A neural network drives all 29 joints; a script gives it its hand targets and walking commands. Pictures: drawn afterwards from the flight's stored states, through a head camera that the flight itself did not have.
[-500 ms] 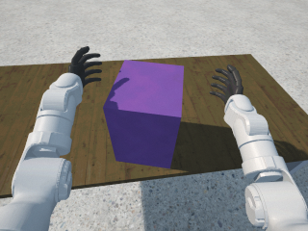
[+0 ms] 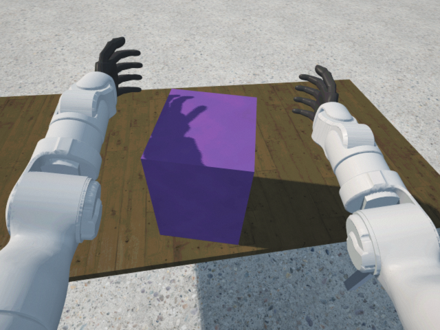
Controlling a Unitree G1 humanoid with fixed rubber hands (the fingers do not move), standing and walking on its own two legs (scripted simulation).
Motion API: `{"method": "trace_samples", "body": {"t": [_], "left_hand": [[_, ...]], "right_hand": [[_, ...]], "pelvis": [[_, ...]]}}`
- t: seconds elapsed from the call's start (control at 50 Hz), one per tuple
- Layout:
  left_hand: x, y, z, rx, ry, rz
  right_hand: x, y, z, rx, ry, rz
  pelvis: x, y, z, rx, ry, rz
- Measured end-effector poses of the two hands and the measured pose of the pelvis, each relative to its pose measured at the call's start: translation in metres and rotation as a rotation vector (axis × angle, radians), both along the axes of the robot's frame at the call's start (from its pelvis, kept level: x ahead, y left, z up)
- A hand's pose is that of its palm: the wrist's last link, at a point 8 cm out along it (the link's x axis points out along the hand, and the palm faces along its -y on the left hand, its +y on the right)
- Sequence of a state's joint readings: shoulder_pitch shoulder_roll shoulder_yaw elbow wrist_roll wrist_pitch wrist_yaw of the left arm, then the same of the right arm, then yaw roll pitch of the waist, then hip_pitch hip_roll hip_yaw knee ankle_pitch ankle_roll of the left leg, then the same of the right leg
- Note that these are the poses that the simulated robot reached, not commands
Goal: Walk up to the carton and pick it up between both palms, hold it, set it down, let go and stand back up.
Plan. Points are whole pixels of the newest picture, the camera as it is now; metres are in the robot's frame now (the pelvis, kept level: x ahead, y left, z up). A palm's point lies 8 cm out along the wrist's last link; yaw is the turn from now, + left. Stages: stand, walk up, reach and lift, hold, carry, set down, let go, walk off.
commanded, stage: reach and lift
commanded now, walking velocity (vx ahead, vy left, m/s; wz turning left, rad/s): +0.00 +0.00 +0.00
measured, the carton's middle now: (206, 169) +0.45 +0.00 +0.03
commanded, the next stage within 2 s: none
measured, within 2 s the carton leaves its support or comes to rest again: neither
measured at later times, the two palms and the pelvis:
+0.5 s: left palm (125, 130) +0.46 +0.16 +0.14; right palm (305, 151) +0.40 -0.19 +0.12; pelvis -0.01 +0.00 -0.01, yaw +1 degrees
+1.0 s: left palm (137, 145) +0.46 +0.14 +0.09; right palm (289, 159) +0.42 -0.17 +0.08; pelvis -0.01 -0.01 -0.02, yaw +1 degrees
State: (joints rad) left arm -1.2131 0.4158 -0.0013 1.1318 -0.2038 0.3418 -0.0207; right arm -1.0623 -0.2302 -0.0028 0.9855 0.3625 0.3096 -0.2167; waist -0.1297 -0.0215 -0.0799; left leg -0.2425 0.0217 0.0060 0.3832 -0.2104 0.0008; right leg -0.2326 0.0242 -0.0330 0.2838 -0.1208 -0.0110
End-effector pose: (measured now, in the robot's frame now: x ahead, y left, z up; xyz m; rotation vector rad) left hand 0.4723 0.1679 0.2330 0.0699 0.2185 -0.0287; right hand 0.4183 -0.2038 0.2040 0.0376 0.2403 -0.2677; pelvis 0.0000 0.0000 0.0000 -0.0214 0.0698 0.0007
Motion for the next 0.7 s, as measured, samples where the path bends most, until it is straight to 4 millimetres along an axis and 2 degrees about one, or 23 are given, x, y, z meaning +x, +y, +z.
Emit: {"method": "trace_samples", "body": {"t": [0.08, 0.2, 0.28, 0.36, 0.5, 0.7], "left_hand": [[-0.003, 0.000, -0.020, 0.015, 0.023, -0.006], [-0.015, 0.000, -0.064, 0.017, 0.057, -0.006], [-0.020, -0.001, -0.086, 0.008, 0.062, 0.006], [-0.020, -0.004, -0.095, 0.001, 0.050, 0.018], [-0.015, -0.011, -0.096, 0.002, 0.022, 0.014], [-0.019, -0.003, -0.133, -0.002, 0.052, 0.040]], "right_hand": [[-0.003, 0.005, -0.015, 0.008, 0.016, -0.001], [-0.014, 0.010, -0.056, 0.019, 0.039, -0.006], [-0.020, 0.012, -0.078, 0.017, 0.056, -0.009], [-0.020, 0.013, -0.088, 0.008, 0.052, -0.014], [-0.015, 0.013, -0.088, -0.005, 0.026, -0.009], [-0.016, 0.014, -0.120, 0.004, 0.058, -0.011]], "pelvis": [[-0.002, 0.001, 0.000, 0.000, 0.002, 0.003], [-0.007, 0.001, -0.001, -0.001, 0.023, 0.007], [-0.011, -0.001, -0.003, -0.001, 0.055, 0.010], [-0.014, -0.002, -0.006, 0.001, 0.101, 0.012], [-0.013, -0.004, -0.010, 0.003, 0.145, 0.013], [-0.011, -0.007, -0.014, 0.005, 0.178, 0.020]]}}
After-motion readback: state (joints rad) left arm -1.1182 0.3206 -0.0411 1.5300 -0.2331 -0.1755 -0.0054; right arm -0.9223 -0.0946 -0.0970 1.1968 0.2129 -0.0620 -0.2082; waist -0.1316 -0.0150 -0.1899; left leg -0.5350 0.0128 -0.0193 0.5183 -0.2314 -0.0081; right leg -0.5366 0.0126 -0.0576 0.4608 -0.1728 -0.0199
